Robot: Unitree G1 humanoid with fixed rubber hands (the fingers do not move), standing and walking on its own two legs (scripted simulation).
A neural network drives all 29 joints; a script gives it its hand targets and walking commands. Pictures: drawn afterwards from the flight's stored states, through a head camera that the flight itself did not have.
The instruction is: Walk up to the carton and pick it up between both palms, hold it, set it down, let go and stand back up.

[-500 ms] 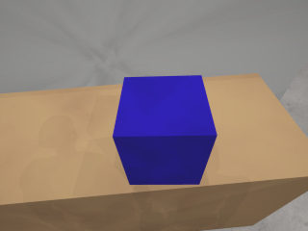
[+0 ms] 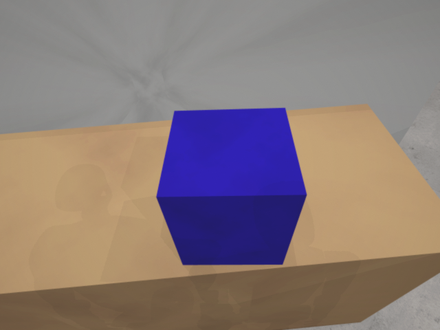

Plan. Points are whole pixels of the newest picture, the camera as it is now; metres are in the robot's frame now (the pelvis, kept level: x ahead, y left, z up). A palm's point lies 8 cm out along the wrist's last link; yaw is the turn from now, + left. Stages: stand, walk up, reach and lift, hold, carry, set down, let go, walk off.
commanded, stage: walk up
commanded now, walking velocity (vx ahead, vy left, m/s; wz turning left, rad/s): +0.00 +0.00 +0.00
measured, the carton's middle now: (230, 191) +0.38 +0.01 +0.04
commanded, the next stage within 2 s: reach and lift in 1.24 s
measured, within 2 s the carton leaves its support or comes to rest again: neither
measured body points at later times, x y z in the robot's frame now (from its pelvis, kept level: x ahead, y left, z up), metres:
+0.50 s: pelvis -0.03 +0.01 -0.01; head -0.02 +0.02 +0.44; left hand -0.01 +0.25 -0.16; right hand -0.01 -0.22 -0.16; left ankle -0.03 +0.15 -0.74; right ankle -0.03 -0.08 -0.74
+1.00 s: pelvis -0.05 +0.03 -0.01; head -0.04 +0.02 +0.44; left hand -0.02 +0.27 -0.15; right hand -0.06 -0.22 -0.16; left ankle -0.03 +0.15 -0.74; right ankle -0.03 -0.08 -0.74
